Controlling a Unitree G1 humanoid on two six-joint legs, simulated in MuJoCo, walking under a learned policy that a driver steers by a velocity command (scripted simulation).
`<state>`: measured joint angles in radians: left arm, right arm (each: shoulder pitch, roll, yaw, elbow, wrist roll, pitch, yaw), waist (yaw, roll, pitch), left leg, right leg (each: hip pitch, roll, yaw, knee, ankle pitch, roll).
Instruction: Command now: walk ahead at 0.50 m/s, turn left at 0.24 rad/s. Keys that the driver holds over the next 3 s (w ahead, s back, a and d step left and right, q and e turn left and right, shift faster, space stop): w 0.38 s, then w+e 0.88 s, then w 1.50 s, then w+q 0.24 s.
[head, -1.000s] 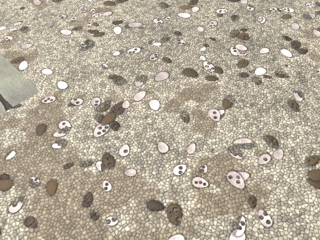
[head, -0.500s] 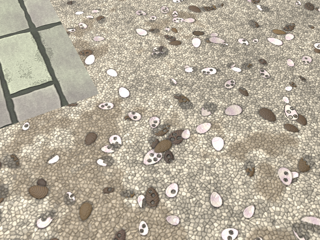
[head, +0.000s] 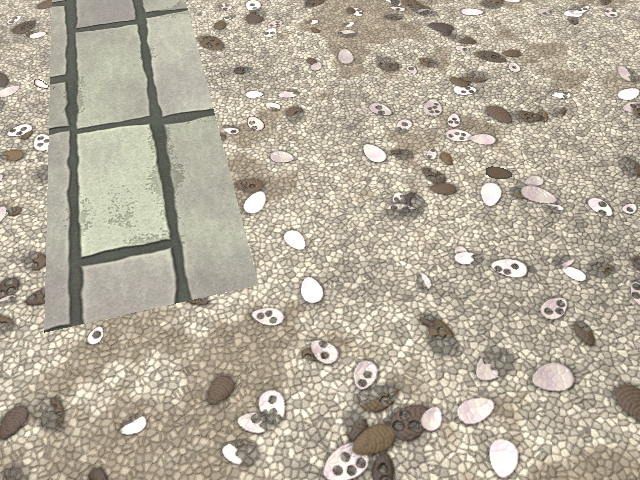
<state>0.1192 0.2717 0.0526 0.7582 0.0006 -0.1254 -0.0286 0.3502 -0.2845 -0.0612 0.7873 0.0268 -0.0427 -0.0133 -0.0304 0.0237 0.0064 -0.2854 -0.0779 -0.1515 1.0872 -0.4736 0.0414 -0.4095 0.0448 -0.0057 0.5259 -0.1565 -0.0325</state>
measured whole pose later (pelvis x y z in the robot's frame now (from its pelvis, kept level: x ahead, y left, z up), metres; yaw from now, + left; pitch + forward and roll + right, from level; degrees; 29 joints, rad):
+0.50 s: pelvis +0.26 +0.06 +0.00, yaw +0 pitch +2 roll -1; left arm 0.37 0.30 0.04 0.88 -0.03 -0.07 -0.01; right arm 0.09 -0.26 -0.04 0.67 0.00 -0.08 0.02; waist 0.05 -0.02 0.02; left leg -0.42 0.00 0.04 0.54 -0.17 0.04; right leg -0.28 -0.01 0.05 1.04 -0.46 -0.02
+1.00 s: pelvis +0.53 +0.00 -0.01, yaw -16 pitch +2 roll +1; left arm 0.08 0.28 0.07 0.67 -0.02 -0.04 -0.05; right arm 0.32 -0.29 -0.07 0.86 0.00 -0.05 -0.02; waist -0.04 -0.01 0.06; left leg -0.08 0.07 0.15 0.88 -0.51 -0.03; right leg -0.51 0.03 -0.06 0.65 -0.18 -0.11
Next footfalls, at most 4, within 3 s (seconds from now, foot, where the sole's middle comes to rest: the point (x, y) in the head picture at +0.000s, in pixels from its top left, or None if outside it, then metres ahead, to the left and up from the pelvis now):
0.42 left None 0.37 0.16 -0.76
0.96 right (378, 404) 0.64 -0.11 -0.76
1.42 left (330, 281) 0.98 -0.02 -0.76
1.94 right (461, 244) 1.08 -0.37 -0.76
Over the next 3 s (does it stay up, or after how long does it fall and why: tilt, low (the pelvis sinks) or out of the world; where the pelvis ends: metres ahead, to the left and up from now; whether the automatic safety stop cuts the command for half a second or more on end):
stays up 1.50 -0.49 0.00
